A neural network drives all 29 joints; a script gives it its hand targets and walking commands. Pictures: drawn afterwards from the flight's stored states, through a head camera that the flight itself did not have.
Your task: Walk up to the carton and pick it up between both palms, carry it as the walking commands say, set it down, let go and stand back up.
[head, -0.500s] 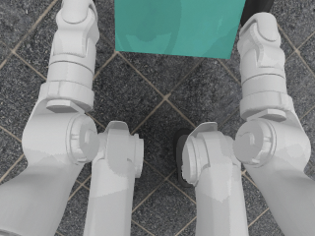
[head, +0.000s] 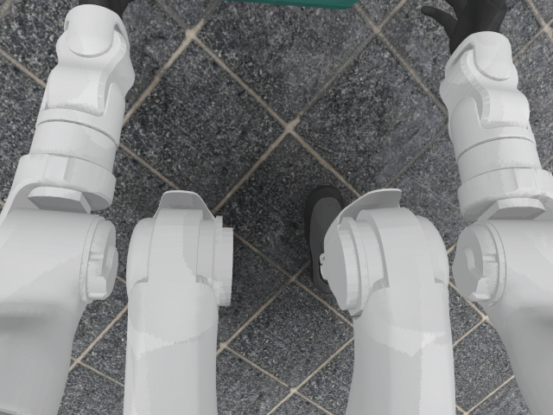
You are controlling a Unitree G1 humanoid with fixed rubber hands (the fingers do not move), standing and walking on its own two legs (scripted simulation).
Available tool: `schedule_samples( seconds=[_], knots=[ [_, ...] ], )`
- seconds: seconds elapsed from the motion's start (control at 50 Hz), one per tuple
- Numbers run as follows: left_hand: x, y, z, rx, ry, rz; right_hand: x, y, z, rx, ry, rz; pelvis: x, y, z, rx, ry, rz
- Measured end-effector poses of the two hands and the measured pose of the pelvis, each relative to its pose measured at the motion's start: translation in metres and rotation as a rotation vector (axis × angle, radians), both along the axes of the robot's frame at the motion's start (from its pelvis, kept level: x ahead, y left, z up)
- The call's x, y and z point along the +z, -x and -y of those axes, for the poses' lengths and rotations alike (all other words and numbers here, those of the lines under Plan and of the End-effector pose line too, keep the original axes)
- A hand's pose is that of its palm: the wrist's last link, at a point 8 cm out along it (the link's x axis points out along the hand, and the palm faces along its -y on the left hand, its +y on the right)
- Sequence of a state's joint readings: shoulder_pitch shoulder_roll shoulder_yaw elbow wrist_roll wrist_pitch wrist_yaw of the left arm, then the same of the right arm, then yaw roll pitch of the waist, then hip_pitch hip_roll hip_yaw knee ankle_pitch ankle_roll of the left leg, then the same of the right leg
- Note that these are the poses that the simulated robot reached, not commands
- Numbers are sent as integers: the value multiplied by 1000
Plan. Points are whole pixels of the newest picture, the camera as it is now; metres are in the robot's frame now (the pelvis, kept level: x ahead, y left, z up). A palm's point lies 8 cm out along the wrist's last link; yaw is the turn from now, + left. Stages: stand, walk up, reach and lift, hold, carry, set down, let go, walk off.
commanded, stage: set down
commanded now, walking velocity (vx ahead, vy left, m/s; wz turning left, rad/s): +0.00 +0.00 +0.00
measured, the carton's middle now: out of the picture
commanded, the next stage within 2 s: let go in 1.48 s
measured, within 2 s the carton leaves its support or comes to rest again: neither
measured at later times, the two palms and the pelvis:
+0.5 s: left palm out of the picture +0.54 +0.16 -0.15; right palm out of the picture +0.53 -0.20 -0.11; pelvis +0.00 -0.01 +0.04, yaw +1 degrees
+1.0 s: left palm out of the picture +0.54 +0.18 +0.04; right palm out of the picture +0.50 -0.20 +0.03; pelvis -0.03 -0.01 +0.15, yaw +2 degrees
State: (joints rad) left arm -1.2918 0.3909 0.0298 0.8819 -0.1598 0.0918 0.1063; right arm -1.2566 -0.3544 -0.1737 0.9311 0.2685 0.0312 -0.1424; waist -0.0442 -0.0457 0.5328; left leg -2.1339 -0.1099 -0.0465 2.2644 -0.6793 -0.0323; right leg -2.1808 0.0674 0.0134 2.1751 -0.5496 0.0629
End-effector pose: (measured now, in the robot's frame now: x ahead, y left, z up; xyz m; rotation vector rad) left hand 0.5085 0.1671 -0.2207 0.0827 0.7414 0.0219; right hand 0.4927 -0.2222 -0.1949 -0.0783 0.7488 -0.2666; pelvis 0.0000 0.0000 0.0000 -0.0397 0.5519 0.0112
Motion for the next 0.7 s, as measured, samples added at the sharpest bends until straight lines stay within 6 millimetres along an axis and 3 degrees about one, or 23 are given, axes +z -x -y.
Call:
schedule_samples(
  seconds=[0.12,0.22,0.32,0.38,0.46,0.58,0.7],
  knots=[
    [31,-17,7,-22,-7,20,9,5,-5,-1,-52,-11,-14,14,2,5,-14,61],
    [52,-37,8,13,17,27,16,-11,-16,17,-66,-14,-11,20,7,12,-27,53],
    [55,-46,-1,39,5,59,25,-32,-29,39,-82,38,2,15,10,8,-37,11],
    [53,-45,-6,36,-24,64,38,-42,-32,45,-87,91,11,10,9,-3,-43,-7],
    [63,-36,-3,21,-27,60,72,-42,-27,17,-94,176,26,1,7,-5,-45,-7],
    [106,-32,9,-5,5,46,99,-17,-23,15,-56,75,62,-5,6,-7,-40,9],
    [168,-43,-6,25,-32,105,128,-1,-28,19,-72,60,94,0,6,-3,-38,25]
  ],
)
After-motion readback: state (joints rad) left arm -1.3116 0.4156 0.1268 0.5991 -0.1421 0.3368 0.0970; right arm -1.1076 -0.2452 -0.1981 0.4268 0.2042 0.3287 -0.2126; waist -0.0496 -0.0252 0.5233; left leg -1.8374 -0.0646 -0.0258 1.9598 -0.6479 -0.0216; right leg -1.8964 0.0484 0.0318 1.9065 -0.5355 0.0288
